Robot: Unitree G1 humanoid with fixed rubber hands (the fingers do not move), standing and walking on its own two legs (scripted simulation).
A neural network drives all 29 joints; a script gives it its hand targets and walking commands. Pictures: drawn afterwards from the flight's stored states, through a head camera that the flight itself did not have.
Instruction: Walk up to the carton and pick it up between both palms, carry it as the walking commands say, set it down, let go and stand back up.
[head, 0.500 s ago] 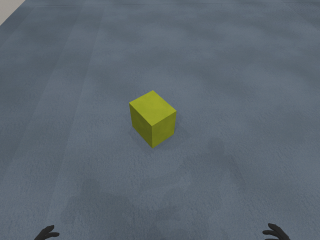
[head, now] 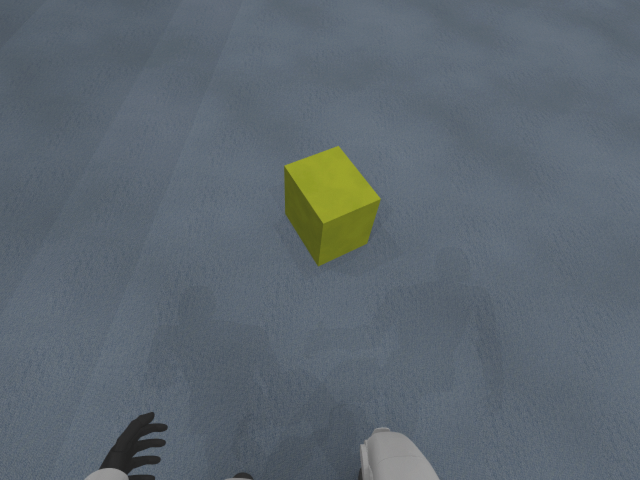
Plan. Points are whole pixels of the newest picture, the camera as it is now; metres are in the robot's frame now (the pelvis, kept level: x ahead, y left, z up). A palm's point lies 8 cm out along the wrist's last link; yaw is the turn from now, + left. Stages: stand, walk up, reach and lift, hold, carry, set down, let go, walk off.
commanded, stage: walk up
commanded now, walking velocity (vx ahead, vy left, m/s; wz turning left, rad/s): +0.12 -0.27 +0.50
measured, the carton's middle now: (328, 207) +0.95 -0.12 -0.65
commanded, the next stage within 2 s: none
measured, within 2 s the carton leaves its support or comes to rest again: neither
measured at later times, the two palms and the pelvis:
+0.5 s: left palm out of the picture +0.03 +0.11 -0.16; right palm (542, 342) +0.28 -0.36 -0.12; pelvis +0.08 -0.14 -0.02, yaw +14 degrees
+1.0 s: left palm (351, 430) +0.17 -0.05 -0.11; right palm (637, 306) +0.34 -0.57 -0.14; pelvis +0.18 -0.31 -0.01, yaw +18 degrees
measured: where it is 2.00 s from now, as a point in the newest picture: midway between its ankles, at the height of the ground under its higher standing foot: (397, 343)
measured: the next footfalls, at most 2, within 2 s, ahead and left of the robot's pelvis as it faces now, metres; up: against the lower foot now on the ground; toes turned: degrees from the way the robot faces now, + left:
right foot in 0.12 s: +0.08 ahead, -0.21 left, +0.00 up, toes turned +1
left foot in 0.42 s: +0.11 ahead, -0.06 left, +0.00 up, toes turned +18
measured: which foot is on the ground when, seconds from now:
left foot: down 0.00-0.10, up 0.12-0.40, down 0.42-0.86, up 0.88-1.00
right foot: up 0.00-0.10, down 0.12-0.42, up 0.44-0.84, down 0.86-1.00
